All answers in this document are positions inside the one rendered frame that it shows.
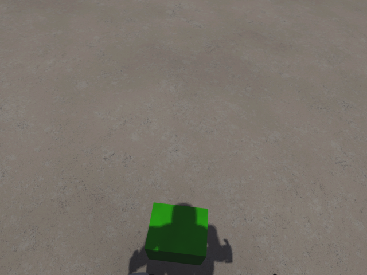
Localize carton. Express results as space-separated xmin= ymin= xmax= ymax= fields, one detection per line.
xmin=145 ymin=202 xmax=208 ymax=265

